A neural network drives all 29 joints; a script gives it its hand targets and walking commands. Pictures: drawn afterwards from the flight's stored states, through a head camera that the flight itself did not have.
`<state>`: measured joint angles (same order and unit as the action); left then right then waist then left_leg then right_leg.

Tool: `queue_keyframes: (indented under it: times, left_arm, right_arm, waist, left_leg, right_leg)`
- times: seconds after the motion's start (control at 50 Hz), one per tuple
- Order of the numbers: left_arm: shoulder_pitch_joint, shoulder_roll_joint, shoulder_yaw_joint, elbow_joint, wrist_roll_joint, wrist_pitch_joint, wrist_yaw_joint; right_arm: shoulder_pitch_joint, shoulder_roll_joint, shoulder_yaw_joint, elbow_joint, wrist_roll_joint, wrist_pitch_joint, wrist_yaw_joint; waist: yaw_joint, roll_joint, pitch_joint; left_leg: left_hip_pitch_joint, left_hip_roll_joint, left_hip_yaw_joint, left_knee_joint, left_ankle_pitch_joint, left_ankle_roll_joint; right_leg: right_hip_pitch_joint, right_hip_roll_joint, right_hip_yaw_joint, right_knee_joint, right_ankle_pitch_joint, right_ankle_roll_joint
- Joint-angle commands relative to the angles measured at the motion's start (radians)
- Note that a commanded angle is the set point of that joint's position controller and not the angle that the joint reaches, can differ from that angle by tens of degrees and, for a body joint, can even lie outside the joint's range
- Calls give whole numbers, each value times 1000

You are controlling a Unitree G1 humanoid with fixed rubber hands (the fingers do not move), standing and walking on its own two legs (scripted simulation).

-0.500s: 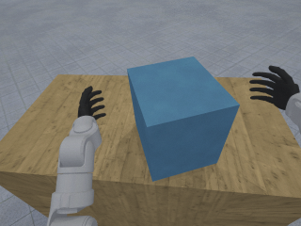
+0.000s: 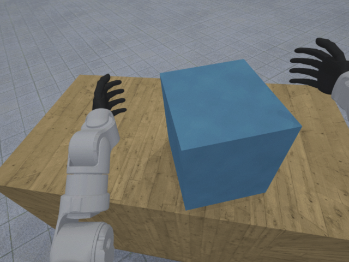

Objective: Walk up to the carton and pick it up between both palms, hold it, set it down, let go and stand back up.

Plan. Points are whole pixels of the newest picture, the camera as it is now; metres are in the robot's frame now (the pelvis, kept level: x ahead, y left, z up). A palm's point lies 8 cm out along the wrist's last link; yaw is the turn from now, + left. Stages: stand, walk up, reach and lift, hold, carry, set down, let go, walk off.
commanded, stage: reach and lift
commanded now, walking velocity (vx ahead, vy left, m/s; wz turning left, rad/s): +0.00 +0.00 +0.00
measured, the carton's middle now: (214, 135) +0.47 -0.01 +0.02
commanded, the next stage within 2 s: none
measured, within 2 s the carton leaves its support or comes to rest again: neither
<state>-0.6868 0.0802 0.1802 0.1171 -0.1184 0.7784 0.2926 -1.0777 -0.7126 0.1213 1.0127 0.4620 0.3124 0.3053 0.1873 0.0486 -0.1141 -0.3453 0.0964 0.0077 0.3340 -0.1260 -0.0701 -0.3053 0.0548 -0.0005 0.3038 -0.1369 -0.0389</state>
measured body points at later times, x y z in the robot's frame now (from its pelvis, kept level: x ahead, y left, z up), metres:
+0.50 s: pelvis +0.00 +0.00 +0.00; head +0.05 -0.03 +0.45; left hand +0.38 +0.23 +0.15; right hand +0.51 -0.20 +0.17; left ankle +0.02 +0.16 -0.75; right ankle +0.00 -0.10 -0.75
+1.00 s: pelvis +0.00 -0.01 -0.01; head +0.06 -0.03 +0.44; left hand +0.39 +0.22 +0.09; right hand +0.51 -0.19 +0.13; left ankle +0.02 +0.16 -0.75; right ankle +0.00 -0.10 -0.75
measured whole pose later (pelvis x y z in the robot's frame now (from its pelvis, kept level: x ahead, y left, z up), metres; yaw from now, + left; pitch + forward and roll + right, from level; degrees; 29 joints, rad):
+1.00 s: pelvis +0.00 -0.01 -0.01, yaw +0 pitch +16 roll -1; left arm -0.71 -0.02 0.21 0.63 -0.03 0.28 0.24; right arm -1.08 -0.58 0.12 1.30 0.36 0.02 0.27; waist 0.24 0.04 -0.20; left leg -0.53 0.11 0.01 0.37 -0.12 -0.07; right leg -0.50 0.07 0.00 0.35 -0.13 -0.04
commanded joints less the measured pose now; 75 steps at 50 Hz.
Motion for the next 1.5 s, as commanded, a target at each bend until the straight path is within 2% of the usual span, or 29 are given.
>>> queue_keyframes:
  times: [0.0, 0.02, 0.08, 0.14, 0.16, 0.24, 0.26, 0.34, 0.36, 0.4, 0.42, 0.56, 0.6, 0.66, 0.7, 0.84, 0.86, 0.92, 0.94, 0.96, 0.98, 1.02, 1.16, 1.2, 1.26, 1.3, 1.42, 1.44, 1.48]
  left_arm:
    - [-446, 105, 17, -115, 7, -39, 4]
    - [-456, 119, 23, -42, 1, -38, 1]
    - [-487, 133, 53, -70, 9, -54, -1]
    - [-468, 114, 57, -27, 10, -67, -11]
    - [-481, 123, 65, 53, 16, -74, -19]
    - [-434, 106, 70, 41, 5, -121, -41]
    - [-424, 106, 77, 51, 23, -128, -46]
    - [-387, 63, 84, 85, 55, -148, -60]
    - [-367, 73, 101, 101, 69, -158, -64]
    - [-396, 42, 70, 115, 70, -195, -68]
    - [-415, 24, 50, 67, 57, -211, -61]
    - [-414, 0, 14, 76, 73, -329, -29]
    - [-393, 9, 32, 177, 89, -345, -28]
    - [-448, -10, 26, 142, 97, -374, -6]
    - [-411, -19, 12, 239, 82, -385, -10]
    - [-393, -9, 29, 341, 98, -489, -29]
    - [-395, -11, 12, 331, 92, -506, -35]
    - [-356, -29, 23, 361, 101, -547, -56]
    - [-368, -31, 27, 386, 101, -555, -57]
    - [-396, -22, 14, 385, 96, -570, -60]
    - [-374, -16, 14, 392, 96, -577, -62]
    - [-391, -32, 8, 400, 84, -608, -61]
    - [-378, -38, 19, 361, 93, -687, -61]
    - [-396, -43, 16, 363, 103, -709, -58]
    - [-377, -83, 22, 372, 109, -706, -66]
    - [-403, -126, 9, 390, 104, -699, -75]
    - [-358, -123, 87, 421, 169, -695, -84]
    - [-374, -114, 83, 421, 175, -698, -80]
    - [-378, -92, 101, 394, 198, -701, -64]
  right_arm:
    - [-455, -220, -54, -84, 7, -22, 3]
    - [-479, -209, -28, -77, 16, -19, 8]
    - [-526, -191, 3, -85, 35, -16, 7]
    - [-501, -175, 31, -30, 46, -14, 6]
    - [-510, -161, 27, 1, 35, -13, 10]
    - [-507, -135, 40, -54, 12, -30, 3]
    - [-489, -125, 36, -17, 14, -33, 2]
    - [-431, -121, 15, 39, -22, -49, 5]
    - [-430, -114, 12, 22, -33, -56, 1]
    - [-414, -92, -24, 18, -58, -79, 3]
    - [-439, -83, -59, -20, -80, -97, -2]
    - [-420, -68, -127, -73, -153, -203, -19]
    - [-412, -69, -120, -22, -170, -211, -23]
    - [-421, -68, -141, 43, -170, -218, -27]
    - [-411, -31, -96, 76, -162, -218, -24]
    - [-408, 33, -43, 94, -112, -288, -37]
    - [-393, 32, -53, 121, -110, -297, -39]
    - [-381, 19, -14, 162, -91, -338, -40]
    - [-390, 26, -8, 187, -83, -340, -41]
    - [-380, 34, -29, 207, -94, -346, -39]
    - [-382, 36, -4, 193, -82, -351, -37]
    - [-396, 34, -11, 219, -82, -370, -34]
    - [-411, 63, 10, 160, -69, -442, -48]
    - [-414, 62, 1, 180, -71, -449, -46]
    - [-411, 83, 13, 218, -83, -448, -50]
    - [-400, 119, -28, 237, -115, -441, -48]
    - [-386, 195, -28, 188, -171, -432, -53]
    - [-399, 192, -57, 172, -188, -433, -63]
    - [-419, 164, -50, 193, -187, -449, -75]
  waist:
    - [-16, -102, -475]
    - [9, -131, -449]
    - [32, -149, -525]
    - [38, -155, -526]
    - [31, -181, -506]
    - [41, -229, -561]
    - [32, -208, -537]
    - [8, -191, -464]
    - [27, -201, -461]
    - [11, -198, -469]
    - [-9, -178, -532]
    - [5, -149, -682]
    - [26, -181, -629]
    - [21, -160, -629]
    - [52, -190, -565]
    - [75, -214, -595]
    - [57, -190, -597]
    - [59, -208, -590]
    - [66, -199, -549]
    - [37, -189, -529]
    - [67, -208, -531]
    - [66, -207, -534]
    - [90, -198, -697]
    - [82, -164, -706]
    - [86, -193, -680]
    - [56, -195, -626]
    - [98, -270, -600]
    - [83, -269, -620]
    - [105, -244, -614]
  left_leg:
    - [167, -75, 30, 27, 263, 12]
    - [143, -76, 29, 14, 239, 20]
    - [109, -78, 29, 23, 288, 18]
    - [81, -76, 34, 18, 319, 15]
    - [35, -76, 29, 8, 258, 25]
    - [13, -83, 36, -1, 306, 30]
    - [11, -89, 34, -5, 292, 29]
    - [43, -81, 31, -16, 291, 30]
    - [33, -87, 42, -19, 285, 31]
    - [14, -82, 42, -25, 215, 37]
    - [34, -80, 41, -15, 249, 31]
    - [26, -72, 50, 31, 258, 27]
    - [-3, -68, 52, 28, 217, 36]
    - [35, -59, 42, 31, 178, 27]
    - [-3, -62, 55, 34, 145, 33]
    - [-107, -77, 70, 42, 191, 46]
    - [-97, -81, 67, 45, 214, 39]
    - [-75, -76, 67, 55, 270, 34]
    - [-80, -77, 65, 50, 252, 36]
    - [-80, -77, 65, 49, 241, 35]
    - [-85, -71, 72, 46, 255, 34]
    - [-82, -69, 70, 43, 241, 33]
    - [-135, -76, 81, 66, 316, 36]
    - [-124, -73, 79, 63, 326, 26]
    - [-99, -68, 82, 66, 339, 25]
    - [-94, -61, 77, 57, 294, 33]
    - [-134, -66, 87, 16, 222, 63]
    - [-143, -69, 81, 15, 229, 66]
    - [-129, -65, 87, 28, 270, 64]
  right_leg:
    - [200, 21, 21, 16, 326, -5]
    - [207, 18, 23, 13, 314, -1]
    - [265, 17, 29, 40, 424, 9]
    - [310, 8, 34, 51, 525, 20]
    - [305, 3, 43, 50, 495, 22]
    - [367, 6, 35, 68, 610, 42]
    - [363, -1, 35, 72, 615, 46]
    - [310, 4, 19, 52, 548, 43]
    - [324, 8, 23, 49, 561, 45]
    - [280, 15, 11, 36, 437, 39]
    - [272, 21, 7, 35, 462, 34]
    - [206, 34, -7, 57, 399, 15]
    - [187, 30, -10, 44, 319, 20]
    - [126, 35, -14, 42, 216, 10]
    - [109, 35, -15, 38, 180, 13]
    - [213, 14, 7, 80, 297, 45]
    - [209, 14, 7, 71, 311, 44]
    - [214, 22, -3, 96, 437, 54]
    - [196, 25, 1, 91, 400, 51]
    - [186, 21, -1, 85, 383, 49]
    - [200, 24, -1, 87, 386, 50]
    - [169, 28, -14, 80, 343, 50]
    - [243, 17, 4, 118, 523, 61]
    - [203, 23, 1, 110, 506, 58]
    - [182, 34, -15, 95, 457, 54]
    - [135, 32, -24, 84, 382, 44]
    - [212, 21, -3, 68, 355, 61]
    - [208, 19, -1, 69, 370, 68]
    - [200, 23, -1, 81, 396, 70]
